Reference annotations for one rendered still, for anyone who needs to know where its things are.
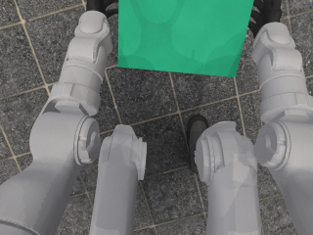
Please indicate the carton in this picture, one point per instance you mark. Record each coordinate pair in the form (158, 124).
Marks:
(188, 36)

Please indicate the robot left forearm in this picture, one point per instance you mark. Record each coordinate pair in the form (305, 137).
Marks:
(78, 89)

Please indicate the robot right forearm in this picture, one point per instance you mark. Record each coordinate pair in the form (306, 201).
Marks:
(281, 78)

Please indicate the left robot upper arm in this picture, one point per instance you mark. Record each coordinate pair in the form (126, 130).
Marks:
(33, 202)

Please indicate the right robot foot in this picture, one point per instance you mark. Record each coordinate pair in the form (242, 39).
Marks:
(197, 124)

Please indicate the left robot thigh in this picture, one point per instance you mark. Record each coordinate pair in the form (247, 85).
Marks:
(116, 189)

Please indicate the right robot upper arm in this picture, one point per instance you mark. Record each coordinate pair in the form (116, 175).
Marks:
(286, 149)

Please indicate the left robot hand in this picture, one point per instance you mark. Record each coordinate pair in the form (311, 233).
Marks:
(101, 6)

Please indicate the right robot hand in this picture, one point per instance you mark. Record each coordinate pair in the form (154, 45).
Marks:
(270, 12)

